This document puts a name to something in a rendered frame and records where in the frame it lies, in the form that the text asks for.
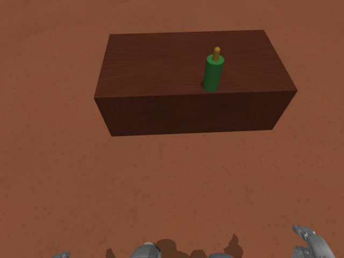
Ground bottle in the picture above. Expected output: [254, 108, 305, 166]
[203, 47, 224, 92]

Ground right robot hand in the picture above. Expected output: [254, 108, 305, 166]
[291, 225, 335, 258]

